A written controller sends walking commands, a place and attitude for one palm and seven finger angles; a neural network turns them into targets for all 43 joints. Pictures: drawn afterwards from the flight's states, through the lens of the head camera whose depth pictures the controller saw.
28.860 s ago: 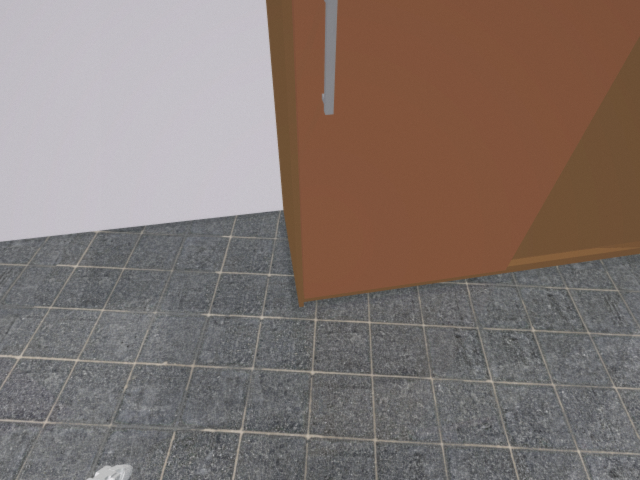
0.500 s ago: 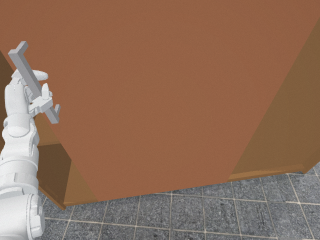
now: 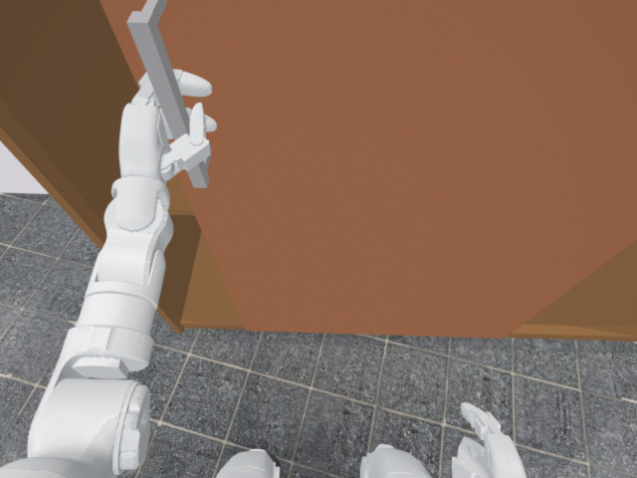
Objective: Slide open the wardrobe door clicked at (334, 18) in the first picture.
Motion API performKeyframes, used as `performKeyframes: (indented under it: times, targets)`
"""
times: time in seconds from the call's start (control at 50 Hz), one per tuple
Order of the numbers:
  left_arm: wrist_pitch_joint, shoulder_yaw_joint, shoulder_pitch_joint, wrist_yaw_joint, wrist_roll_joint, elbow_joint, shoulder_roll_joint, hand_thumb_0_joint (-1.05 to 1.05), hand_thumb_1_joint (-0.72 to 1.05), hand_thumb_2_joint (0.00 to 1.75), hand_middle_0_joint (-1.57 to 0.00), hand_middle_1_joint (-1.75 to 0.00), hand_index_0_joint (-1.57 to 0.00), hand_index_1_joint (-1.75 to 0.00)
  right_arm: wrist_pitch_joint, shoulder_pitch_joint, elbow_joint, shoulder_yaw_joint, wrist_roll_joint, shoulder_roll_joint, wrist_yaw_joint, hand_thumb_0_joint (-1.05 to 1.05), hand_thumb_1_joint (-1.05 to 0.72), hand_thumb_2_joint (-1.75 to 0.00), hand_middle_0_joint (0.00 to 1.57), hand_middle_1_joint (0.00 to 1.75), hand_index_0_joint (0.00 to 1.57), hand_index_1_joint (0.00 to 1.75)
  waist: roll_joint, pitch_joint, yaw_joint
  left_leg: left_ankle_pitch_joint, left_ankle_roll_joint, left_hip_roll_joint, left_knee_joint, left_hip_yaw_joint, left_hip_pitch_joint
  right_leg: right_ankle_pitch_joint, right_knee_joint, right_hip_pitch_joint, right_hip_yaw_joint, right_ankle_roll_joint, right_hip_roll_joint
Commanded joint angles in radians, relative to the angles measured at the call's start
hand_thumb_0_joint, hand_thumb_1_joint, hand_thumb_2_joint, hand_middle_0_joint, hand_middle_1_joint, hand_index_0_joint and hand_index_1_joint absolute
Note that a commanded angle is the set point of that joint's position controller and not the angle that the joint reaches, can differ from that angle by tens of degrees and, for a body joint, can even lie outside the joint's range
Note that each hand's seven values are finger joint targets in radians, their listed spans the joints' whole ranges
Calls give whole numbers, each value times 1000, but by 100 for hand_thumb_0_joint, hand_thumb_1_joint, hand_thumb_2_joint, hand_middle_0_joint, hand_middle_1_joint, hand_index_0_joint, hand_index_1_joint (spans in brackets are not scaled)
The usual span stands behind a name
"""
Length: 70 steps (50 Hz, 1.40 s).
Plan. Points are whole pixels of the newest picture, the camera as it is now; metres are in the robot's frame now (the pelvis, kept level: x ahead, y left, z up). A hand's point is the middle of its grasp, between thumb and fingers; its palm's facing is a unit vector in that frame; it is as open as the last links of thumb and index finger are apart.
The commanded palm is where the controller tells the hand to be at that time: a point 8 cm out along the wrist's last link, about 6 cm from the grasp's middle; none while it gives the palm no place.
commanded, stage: stop walking and hold the door there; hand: left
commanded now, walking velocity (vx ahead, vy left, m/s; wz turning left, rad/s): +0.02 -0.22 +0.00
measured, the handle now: (181, 104) +0.47 +0.20 +0.17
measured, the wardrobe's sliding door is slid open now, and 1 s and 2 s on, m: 0.21 0.21 0.21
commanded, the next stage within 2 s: loosen the grip on the handle in 1.18 s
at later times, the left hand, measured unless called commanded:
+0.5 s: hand (203, 143) +0.44 +0.17 +0.15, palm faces +0.17 -0.98 -0.12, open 5.2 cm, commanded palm +0.41 +0.21 +0.14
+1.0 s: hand (201, 145) +0.43 +0.17 +0.15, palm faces +0.12 -0.98 -0.15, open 5.4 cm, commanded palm +0.40 +0.22 +0.14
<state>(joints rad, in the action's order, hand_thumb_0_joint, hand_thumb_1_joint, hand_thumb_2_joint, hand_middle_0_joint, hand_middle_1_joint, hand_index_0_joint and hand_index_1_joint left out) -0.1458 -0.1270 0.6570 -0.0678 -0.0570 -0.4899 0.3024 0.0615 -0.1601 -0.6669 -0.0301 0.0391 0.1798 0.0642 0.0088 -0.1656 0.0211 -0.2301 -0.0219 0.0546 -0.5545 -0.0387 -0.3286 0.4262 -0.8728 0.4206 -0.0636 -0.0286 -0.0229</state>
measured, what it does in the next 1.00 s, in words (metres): steps on the spot: right foot, then left foot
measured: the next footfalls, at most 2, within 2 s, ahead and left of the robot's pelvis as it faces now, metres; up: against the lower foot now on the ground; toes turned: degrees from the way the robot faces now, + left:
right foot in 0.10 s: +0.03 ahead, -0.08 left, +0.00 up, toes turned -2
left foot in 0.36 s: +0.04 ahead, +0.12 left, +0.00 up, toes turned +4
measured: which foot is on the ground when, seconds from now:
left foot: down 0.00-0.12, up 0.14-0.34, down 0.36-1.00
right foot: up 0.00-0.08, down 0.10-1.00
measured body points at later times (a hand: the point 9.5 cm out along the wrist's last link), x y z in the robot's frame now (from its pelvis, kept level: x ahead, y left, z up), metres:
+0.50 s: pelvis +0.00 +0.00 +0.00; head +0.07 +0.01 +0.45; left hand +0.42 +0.22 +0.16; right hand +0.18 -0.25 -0.09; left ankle +0.00 +0.12 -0.73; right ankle -0.01 -0.08 -0.73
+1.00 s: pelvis -0.01 +0.03 +0.01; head +0.03 +0.02 +0.45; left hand +0.42 +0.22 +0.16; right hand +0.11 -0.22 -0.11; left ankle +0.00 +0.12 -0.73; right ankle -0.01 -0.07 -0.73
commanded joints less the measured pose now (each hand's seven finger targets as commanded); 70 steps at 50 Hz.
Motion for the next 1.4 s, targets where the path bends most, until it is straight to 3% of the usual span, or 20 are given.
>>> performKeyframes:
  times: [0.0,0.06,0.1,0.14,0.22,0.3,0.34,0.38,0.42,0.46,0.6,0.78,1.2,1.24,1.26,1.28,1.3,1.32,1.34,1.38]
  targets:
    - [-67,47,481,17,14,357,104,0,90,90,-45,-140,-45,-140,54,-2,104,51,-4,174,3,0,-90,-90,20,30,20,30,-247,502,-41,657,161,262,47,173,417,-31,179,-55,26,15,11]
    - [-54,26,457,14,18,354,131,0,90,90,-45,-140,-45,-140,48,16,116,38,-4,172,-4,0,-90,-90,20,30,20,30,-175,509,-25,560,118,240,-39,155,303,-281,424,-268,70,32,-11]
    - [-46,-36,432,1,27,346,214,0,90,90,-45,-140,-45,-140,43,14,130,33,4,151,3,0,-90,-90,20,30,20,30,96,553,-37,225,21,90,-202,-4,91,-844,411,-470,224,104,-202]
    - [-22,-40,390,-3,4,288,184,0,90,90,-45,-140,-45,-140,59,35,136,37,12,154,7,0,-90,-90,20,30,20,30,305,500,-12,-272,-4,-28,-338,30,-102,-1167,367,-584,250,143,-273]
    - [-27,-100,367,-20,8,268,213,0,90,90,-45,-140,-45,-140,67,64,118,18,-6,138,32,0,-90,-90,20,30,20,30,128,471,6,-219,3,-26,-189,-6,-103,-1118,337,-603,178,150,-252]
    - [-51,-65,395,-26,7,312,174,0,90,90,-45,-140,-45,-140,53,42,119,29,-13,151,43,0,-90,-90,20,30,20,30,102,520,-1,80,8,-22,83,-45,110,-1040,296,-541,130,85,-199]
    - [-53,-8,402,-22,-4,337,119,0,90,90,-45,-140,-45,-140,46,41,125,46,-3,182,35,0,-90,-90,20,30,20,30,-14,552,-8,651,72,129,82,69,346,-813,257,-360,66,10,-121]
    - [-51,39,368,-10,0,306,56,0,90,90,-45,-140,-45,-140,34,31,125,48,3,187,11,0,-90,-90,20,30,20,30,-97,554,-17,855,119,215,13,134,444,-420,302,-226,77,1,-51]
    - [-56,73,395,-4,8,347,40,0,90,90,-45,-140,-45,-140,32,40,127,47,-6,189,9,0,-90,-90,20,30,20,30,-222,509,-31,831,116,220,36,141,413,-255,321,-220,56,28,-29]
    - [-59,35,396,-10,17,333,82,0,90,90,-45,-140,-45,-140,27,35,131,55,-9,199,7,0,-90,-90,20,30,20,30,-198,511,-26,756,100,213,24,118,384,-286,356,-246,56,35,-28]
    - [-33,20,388,-15,1,231,110,0,90,90,-45,-140,-45,-140,9,27,144,45,0,179,30,0,-90,-90,20,30,20,30,98,527,-25,60,3,36,-53,12,71,-1008,368,-521,191,100,-212]
    - [-50,63,422,-5,-4,141,52,0,90,90,-45,-140,-45,-140,-5,16,120,37,-13,190,31,0,-90,-90,20,30,20,30,-77,510,-26,467,82,188,86,121,238,-421,354,-313,79,26,-50]
    - [-56,4,409,-4,-7,-61,126,0,90,90,-45,-140,-45,-140,-22,-47,86,49,-7,212,54,0,-90,-90,20,30,20,30,-20,468,-34,276,41,131,93,44,186,-467,419,-286,121,39,-86]
    - [-51,-25,382,-8,-7,-97,159,0,90,90,-45,-140,-45,-140,-25,-53,80,51,-7,218,57,0,-90,-90,20,30,20,30,-17,452,-30,267,44,135,101,49,173,-457,423,-284,122,38,-83]
    - [-78,-301,1113,8,132,98,627,0,90,90,-45,-140,-45,-140,35,-102,102,133,-23,216,13,0,-90,-90,20,30,20,30,111,346,-16,226,84,86,43,-44,186,-588,507,-210,192,15,-48]
    - [27,-123,915,59,118,-373,293,0,78,84,-45,-140,-45,-140,103,-109,57,89,-31,227,-9,0,-90,-90,20,30,20,30,206,663,-148,483,81,-40,121,-1,154,-831,315,-289,57,81,36]
    - [46,-244,714,64,57,-377,290,0,66,78,-45,-140,-45,-140,95,-170,19,104,7,235,-4,0,-90,-90,20,30,20,30,159,609,-105,556,61,-17,48,12,197,-750,322,-201,24,69,17]
    - [51,-164,560,93,48,-359,187,0,54,73,-45,-140,-45,-140,85,-199,28,108,1,248,-16,0,-90,-90,20,30,20,30,65,635,-79,586,14,-8,45,30,244,-644,328,-164,9,70,12]
    - [18,-222,630,97,3,-290,233,0,42,67,-45,-140,-45,-140,79,-176,26,95,-3,255,-18,0,-90,-90,20,30,20,30,-158,662,-55,544,0,-7,52,16,344,-533,370,-104,38,63,16]
    - [-43,-209,656,75,13,-224,262,0,17,55,-45,-140,-45,-140,94,-145,46,85,-22,228,-27,0,-90,-90,20,30,20,30,-199,577,-67,321,18,-17,56,6,298,-417,399,-86,47,74,23]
